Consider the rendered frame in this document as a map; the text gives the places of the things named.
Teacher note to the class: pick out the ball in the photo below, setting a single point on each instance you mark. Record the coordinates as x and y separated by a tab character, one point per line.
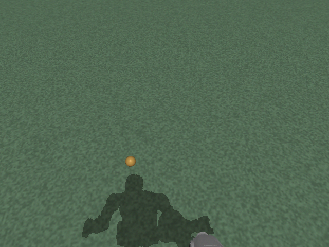
130	161

